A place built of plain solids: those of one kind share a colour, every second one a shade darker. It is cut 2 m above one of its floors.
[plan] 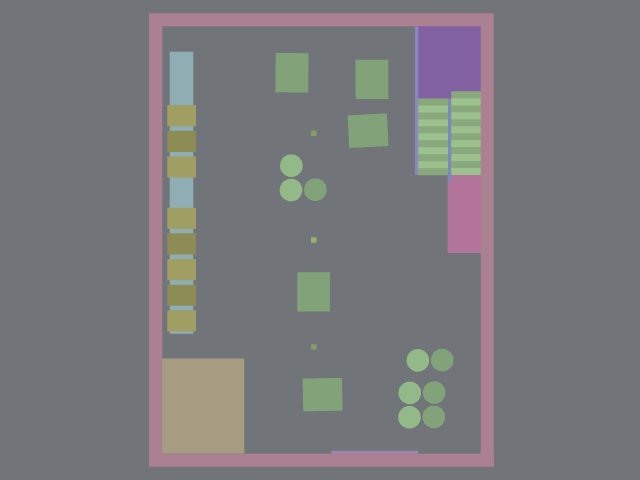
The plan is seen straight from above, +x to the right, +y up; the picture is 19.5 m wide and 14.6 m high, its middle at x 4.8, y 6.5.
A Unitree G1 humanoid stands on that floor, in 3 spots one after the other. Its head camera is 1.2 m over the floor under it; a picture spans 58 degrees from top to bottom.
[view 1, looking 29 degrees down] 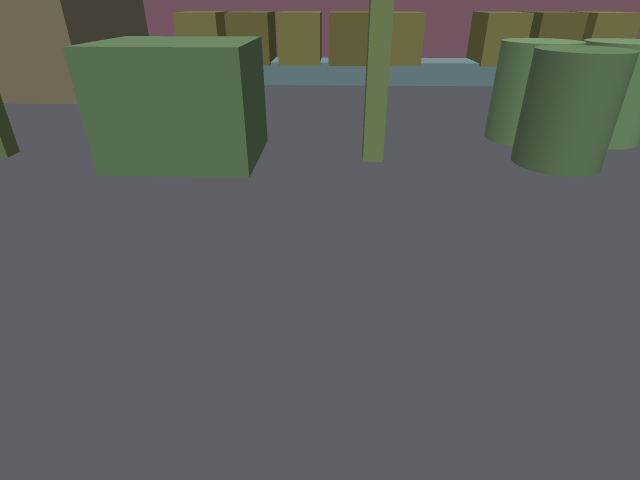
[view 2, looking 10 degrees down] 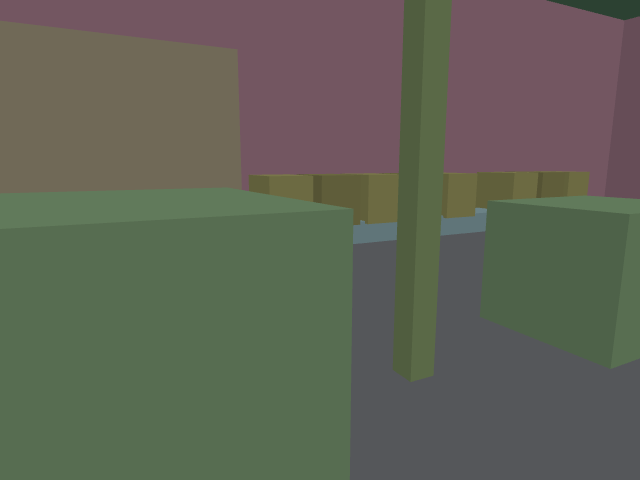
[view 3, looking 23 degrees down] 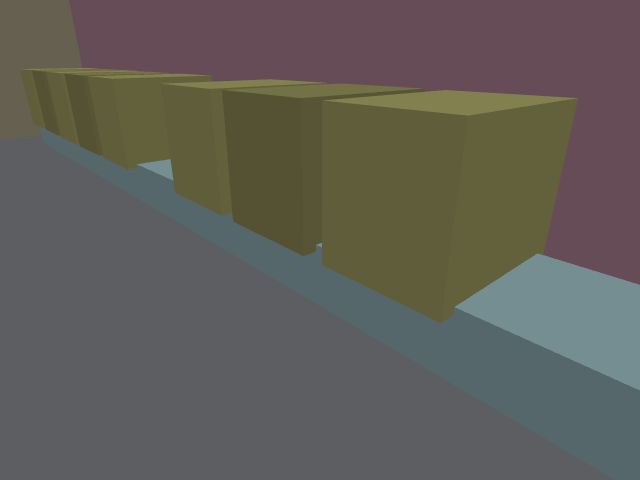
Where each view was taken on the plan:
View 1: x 8.24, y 6.18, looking -178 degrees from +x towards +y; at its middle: ground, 2.48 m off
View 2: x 6.46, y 1.70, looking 153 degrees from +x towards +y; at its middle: load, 1.13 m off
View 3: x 2.25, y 11.30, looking -132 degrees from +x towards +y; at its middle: cask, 2.16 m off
